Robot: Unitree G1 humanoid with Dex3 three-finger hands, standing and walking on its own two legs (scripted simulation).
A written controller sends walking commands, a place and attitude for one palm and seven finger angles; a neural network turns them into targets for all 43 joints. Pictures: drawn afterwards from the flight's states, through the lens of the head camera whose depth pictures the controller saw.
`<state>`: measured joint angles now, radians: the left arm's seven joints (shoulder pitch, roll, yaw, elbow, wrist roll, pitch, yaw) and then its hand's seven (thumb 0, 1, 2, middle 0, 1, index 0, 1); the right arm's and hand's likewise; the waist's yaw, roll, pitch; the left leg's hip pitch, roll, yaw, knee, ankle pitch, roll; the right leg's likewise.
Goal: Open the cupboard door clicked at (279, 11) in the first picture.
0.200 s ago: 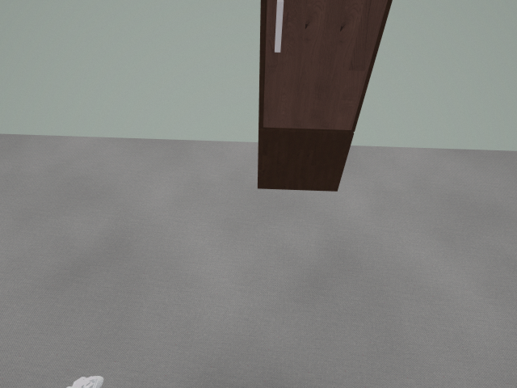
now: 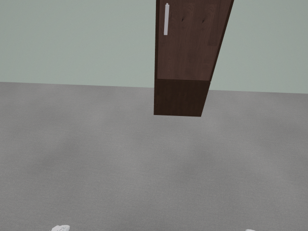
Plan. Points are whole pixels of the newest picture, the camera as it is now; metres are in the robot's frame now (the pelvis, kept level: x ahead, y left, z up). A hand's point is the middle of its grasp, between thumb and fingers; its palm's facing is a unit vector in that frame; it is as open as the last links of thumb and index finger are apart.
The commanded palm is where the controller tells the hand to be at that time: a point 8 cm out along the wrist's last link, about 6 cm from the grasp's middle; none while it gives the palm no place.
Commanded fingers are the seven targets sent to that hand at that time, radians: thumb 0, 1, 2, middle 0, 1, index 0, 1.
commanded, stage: stand and wait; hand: left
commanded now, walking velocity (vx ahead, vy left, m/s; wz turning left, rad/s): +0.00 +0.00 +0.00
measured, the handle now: (166, 19) +1.20 +0.00 +0.09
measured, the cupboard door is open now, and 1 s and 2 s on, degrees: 0 0 0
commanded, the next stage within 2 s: look at it before walking up in 0.62 s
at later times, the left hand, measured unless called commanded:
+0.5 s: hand out of the picture +0.05 +0.24 -0.15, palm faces -0.02 -0.94 -0.33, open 7.4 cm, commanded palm none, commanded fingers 0.00 0.90 0.90 -0.20 -0.30 -0.20 -0.30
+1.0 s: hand out of the picture +0.06 +0.24 -0.15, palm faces -0.03 -0.95 -0.32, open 7.4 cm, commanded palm none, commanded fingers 0.00 0.90 0.90 -0.20 -0.30 -0.20 -0.30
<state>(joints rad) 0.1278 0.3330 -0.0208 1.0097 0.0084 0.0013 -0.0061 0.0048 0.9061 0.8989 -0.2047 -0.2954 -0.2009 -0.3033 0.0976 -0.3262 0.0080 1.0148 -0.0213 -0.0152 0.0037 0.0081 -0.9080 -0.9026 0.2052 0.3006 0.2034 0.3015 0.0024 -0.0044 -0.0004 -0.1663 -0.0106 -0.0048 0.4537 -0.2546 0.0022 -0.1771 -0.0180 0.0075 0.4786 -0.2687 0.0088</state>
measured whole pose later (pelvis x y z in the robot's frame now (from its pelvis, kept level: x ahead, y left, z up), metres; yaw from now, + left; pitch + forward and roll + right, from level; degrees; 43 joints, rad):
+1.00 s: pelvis -0.01 -0.01 +0.01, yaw +0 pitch -2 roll +0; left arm 0.14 0.34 -0.01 1.08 0.01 -0.01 -0.01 0.00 0.91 0.90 -0.20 -0.30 -0.20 -0.30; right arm 0.13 -0.34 0.01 1.11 -0.01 -0.02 0.01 0.01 -0.91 -0.90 0.20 0.30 0.20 0.30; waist 0.00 -0.01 0.02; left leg -0.15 0.01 -0.01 0.38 -0.19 -0.01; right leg -0.16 0.00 0.00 0.39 -0.20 0.00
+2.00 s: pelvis +0.12 -0.03 +0.00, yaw -17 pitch +1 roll +0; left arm 0.47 0.14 0.03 1.06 0.03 -0.05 -0.01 0.00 0.91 0.90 -0.21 -0.30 -0.20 -0.30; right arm 0.12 -0.19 -0.05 0.95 -0.02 -0.01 0.03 0.01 -0.91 -0.90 0.20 0.30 0.20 0.30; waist 0.05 0.00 0.03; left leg -0.62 0.11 0.04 0.92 -0.20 -0.06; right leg -0.06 0.06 0.08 0.35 -0.31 -0.04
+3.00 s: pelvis +0.39 -0.06 -0.02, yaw -52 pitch +0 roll -1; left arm 0.17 0.21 0.07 0.89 0.02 0.06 -0.01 0.00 0.91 0.90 -0.21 -0.30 -0.20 -0.30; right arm 0.15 -0.18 -0.03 0.87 -0.01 0.00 -0.02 0.01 -0.91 -0.90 0.20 0.30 0.20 0.30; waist 0.00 -0.03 0.06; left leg -0.36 0.07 0.07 0.66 -0.33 -0.06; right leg -0.37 0.04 0.05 0.62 -0.25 0.00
